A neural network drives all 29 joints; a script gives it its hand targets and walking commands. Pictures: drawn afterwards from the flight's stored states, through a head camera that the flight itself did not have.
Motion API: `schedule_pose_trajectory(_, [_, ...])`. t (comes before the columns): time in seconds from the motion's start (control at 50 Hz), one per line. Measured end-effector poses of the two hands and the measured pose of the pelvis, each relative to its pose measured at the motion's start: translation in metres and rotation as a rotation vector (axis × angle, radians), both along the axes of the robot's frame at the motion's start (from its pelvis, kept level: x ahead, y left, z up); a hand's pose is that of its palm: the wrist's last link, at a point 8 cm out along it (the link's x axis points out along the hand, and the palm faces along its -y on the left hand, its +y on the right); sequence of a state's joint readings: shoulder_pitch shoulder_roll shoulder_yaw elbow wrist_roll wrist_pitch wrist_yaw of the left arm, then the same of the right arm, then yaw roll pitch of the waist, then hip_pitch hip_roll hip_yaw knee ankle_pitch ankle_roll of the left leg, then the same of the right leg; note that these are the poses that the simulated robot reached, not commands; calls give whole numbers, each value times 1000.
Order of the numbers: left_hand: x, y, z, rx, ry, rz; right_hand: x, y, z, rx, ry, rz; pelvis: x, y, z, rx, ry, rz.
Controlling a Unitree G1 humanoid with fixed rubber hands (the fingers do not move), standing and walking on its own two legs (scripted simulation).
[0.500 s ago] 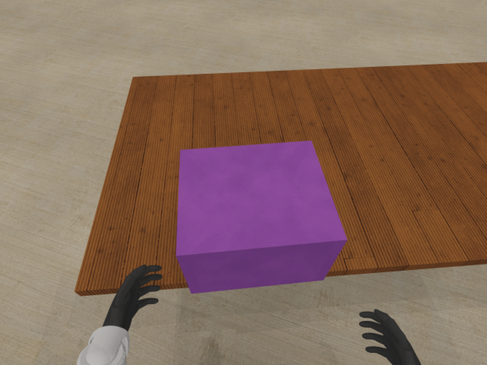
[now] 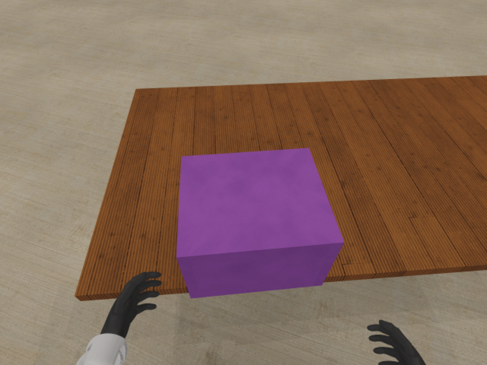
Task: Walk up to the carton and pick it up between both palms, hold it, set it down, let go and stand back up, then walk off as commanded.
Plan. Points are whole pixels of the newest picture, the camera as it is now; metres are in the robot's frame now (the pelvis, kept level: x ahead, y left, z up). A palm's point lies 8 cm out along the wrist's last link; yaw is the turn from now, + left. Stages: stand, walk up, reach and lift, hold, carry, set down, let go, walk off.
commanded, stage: stand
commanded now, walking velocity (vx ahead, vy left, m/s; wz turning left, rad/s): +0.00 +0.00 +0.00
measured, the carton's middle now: (251, 220) +0.38 +0.04 +0.00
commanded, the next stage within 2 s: walk off in 0.82 s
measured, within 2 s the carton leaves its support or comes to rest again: neither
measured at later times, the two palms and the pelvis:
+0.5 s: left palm (120, 325) +0.18 +0.23 -0.02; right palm out of the picture +0.17 -0.25 -0.08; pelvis +0.00 +0.00 +0.00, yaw +0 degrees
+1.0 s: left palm (119, 325) +0.18 +0.23 -0.02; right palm out of the picture +0.17 -0.25 -0.08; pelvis +0.00 +0.00 +0.00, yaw +0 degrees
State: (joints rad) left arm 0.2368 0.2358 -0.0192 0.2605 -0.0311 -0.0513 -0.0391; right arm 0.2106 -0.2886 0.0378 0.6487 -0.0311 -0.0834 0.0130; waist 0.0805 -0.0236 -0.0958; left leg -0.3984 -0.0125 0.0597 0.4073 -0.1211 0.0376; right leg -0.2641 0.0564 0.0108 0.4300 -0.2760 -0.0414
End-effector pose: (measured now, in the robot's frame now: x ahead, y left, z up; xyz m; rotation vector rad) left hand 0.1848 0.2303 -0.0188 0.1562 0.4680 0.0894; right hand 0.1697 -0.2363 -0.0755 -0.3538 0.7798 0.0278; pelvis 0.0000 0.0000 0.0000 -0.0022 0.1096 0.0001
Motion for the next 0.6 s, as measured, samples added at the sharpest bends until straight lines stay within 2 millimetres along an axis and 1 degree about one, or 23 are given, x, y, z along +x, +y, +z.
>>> schedule_pose_trajectory(0.12, [-1,0,-1,8,-16,-4,2,-6,2,-8,-1,-1,2,-2,-1,3,-1,0])
schedule_pose_trajectory(0.6, [-2,0,-3,16,-32,-14,-3,-13,-1,-22,31,-5,3,-2,-1,3,-1,0])
